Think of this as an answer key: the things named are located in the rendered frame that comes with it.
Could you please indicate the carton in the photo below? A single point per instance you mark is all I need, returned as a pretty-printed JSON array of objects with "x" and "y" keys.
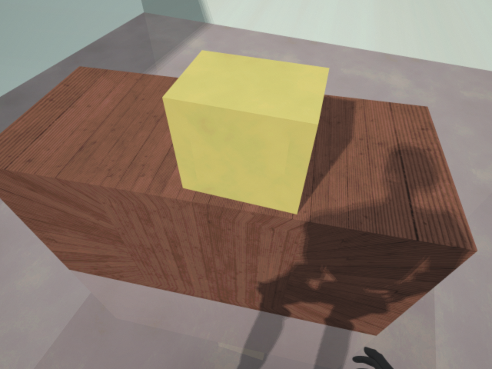
[{"x": 243, "y": 128}]

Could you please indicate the robot right hand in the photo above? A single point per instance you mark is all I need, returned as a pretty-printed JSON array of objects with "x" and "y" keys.
[{"x": 374, "y": 359}]

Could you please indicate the pedestal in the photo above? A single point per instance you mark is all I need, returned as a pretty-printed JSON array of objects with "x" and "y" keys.
[{"x": 91, "y": 170}]

